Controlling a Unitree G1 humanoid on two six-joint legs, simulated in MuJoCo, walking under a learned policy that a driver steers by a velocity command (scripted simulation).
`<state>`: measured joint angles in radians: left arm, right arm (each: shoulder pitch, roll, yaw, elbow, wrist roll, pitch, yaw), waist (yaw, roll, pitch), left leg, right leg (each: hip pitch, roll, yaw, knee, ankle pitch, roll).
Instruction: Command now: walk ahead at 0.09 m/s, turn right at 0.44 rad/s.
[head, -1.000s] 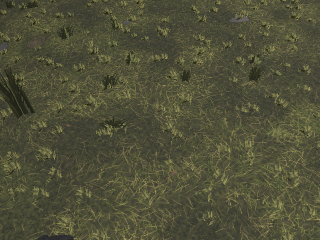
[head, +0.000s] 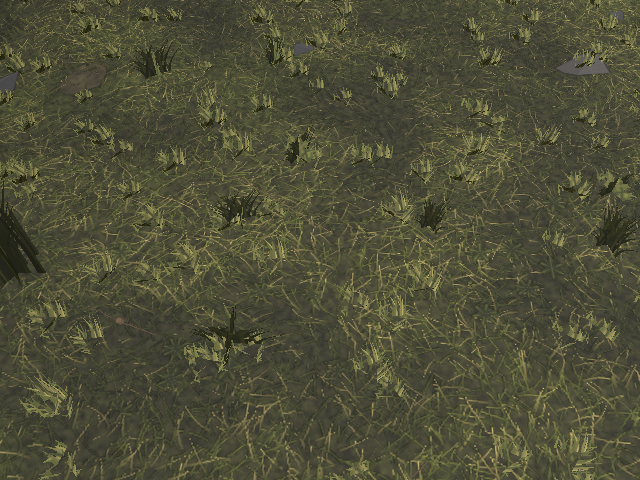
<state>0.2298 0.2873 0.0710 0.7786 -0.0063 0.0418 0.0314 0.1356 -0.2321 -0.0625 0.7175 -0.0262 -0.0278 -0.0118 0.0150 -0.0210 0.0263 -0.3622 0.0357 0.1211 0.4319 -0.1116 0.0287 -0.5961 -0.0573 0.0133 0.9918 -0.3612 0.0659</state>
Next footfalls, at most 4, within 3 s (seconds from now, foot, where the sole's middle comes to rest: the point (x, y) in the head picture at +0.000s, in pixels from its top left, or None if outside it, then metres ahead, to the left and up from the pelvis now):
0.16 right None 0.08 -0.14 -0.77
0.68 left None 0.13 0.08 -0.77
1.84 left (364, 454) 0.51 -0.05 -0.77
2.38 right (500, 362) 0.73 -0.37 -0.77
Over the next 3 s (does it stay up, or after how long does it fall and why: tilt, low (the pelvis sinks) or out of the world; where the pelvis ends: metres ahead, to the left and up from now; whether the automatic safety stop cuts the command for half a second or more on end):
stays up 0.94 -0.27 -0.02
